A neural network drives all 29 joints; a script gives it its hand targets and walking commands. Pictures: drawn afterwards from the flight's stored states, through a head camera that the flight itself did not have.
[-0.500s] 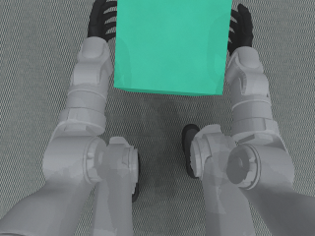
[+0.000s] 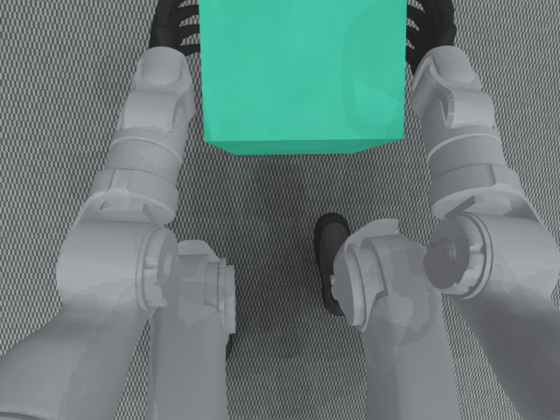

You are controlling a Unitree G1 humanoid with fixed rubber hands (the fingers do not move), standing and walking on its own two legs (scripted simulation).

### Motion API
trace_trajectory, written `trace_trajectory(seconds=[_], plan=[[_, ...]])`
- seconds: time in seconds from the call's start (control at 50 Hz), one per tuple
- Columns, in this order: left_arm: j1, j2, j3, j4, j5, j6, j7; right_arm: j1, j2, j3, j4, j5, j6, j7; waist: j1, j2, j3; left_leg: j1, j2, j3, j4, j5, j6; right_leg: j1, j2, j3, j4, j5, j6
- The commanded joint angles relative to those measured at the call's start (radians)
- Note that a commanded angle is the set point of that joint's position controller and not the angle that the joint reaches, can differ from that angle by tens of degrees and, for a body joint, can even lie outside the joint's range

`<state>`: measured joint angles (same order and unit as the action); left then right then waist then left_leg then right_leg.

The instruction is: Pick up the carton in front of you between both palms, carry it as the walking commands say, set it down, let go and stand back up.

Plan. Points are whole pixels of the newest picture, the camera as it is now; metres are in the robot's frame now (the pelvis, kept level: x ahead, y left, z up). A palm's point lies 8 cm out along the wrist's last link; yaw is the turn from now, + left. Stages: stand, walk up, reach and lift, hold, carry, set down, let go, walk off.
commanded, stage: set down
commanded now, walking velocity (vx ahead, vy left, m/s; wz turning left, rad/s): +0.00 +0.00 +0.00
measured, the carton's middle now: (297, 76) +0.51 -0.08 -0.23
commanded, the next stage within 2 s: none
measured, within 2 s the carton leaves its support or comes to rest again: rests again in 0.80 s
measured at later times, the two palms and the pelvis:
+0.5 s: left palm (175, 59) +0.53 +0.08 -0.18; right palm (428, 56) +0.50 -0.23 -0.16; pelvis +0.00 +0.00 -0.01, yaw +0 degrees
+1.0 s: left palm (135, 68) +0.53 +0.13 -0.20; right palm (438, 82) +0.48 -0.26 -0.19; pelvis -0.01 -0.01 -0.01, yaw -1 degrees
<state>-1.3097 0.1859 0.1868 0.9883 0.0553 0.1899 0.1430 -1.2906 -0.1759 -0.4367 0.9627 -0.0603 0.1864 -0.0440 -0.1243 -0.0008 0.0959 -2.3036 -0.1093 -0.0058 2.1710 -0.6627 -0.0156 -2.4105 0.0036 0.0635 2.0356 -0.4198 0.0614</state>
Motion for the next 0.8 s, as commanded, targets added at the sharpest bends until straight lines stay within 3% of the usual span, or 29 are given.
trace_trajectory(seconds=[0.0, 0.22, 0.36, 0.66, 0.72, 0.78], plan=[[-0.571, -0.838, -0.294, -0.14, -0.064, -0.07, -0.249, -0.394, 0.889, 0.282, -0.026, 0.062, -0.013, 0.238, 0.008, 0.154, -0.961, 0.355, -0.043, 0.026, -0.263, 0.293, 0.003, 0.68, 0.082, -0.13, -0.023, 0.283, -0.031], [-0.594, -0.759, -0.271, -0.135, -0.049, -0.089, -0.254, -0.393, 0.823, 0.228, 0.051, 0.05, -0.042, 0.234, 0.013, 0.16, -0.859, 0.296, -0.036, 0.023, -0.245, 0.272, 0.006, 0.65, 0.078, -0.11, -0.008, 0.271, -0.044], [-0.517, -0.697, -0.217, -0.067, 0.003, -0.084, -0.256, -0.389, 0.765, 0.206, 0.095, 0.04, -0.051, 0.231, 0.037, 0.119, -0.754, 0.259, -0.033, 0.016, -0.236, 0.246, 0.013, 0.62, 0.077, -0.096, -0.006, 0.242, -0.045], [-0.453, -0.521, -0.123, 0.03, 0.073, -0.081, -0.248, -0.387, 0.578, 0.148, 0.149, 0.031, -0.076, 0.203, 0.068, 0.099, -0.624, 0.239, -0.015, 0.011, -0.224, 0.175, 0.023, 0.602, 0.069, -0.084, -0.001, 0.165, -0.041], [-0.421, -0.366, -0.093, 0.037, 0.074, -0.1, -0.209, -0.352, 0.426, 0.118, 0.158, 0.045, -0.108, 0.161, 0.069, 0.089, -0.654, 0.266, 0.002, 0.016, -0.219, 0.192, 0.01, 0.649, 0.056, -0.094, 0.0, 0.188, -0.021], [-0.303, 0.15, -0.009, 0.047, 0.055, -0.137, -0.087, -0.193, -0.091, 0.038, 0.188, 0.071, -0.177, 0.03, 0.069, 0.084, -0.696, 0.329, 0.037, 0.027, -0.216, 0.207, -0.014, 0.711, 0.023, -0.1, -0.005, 0.209, 0.008]])
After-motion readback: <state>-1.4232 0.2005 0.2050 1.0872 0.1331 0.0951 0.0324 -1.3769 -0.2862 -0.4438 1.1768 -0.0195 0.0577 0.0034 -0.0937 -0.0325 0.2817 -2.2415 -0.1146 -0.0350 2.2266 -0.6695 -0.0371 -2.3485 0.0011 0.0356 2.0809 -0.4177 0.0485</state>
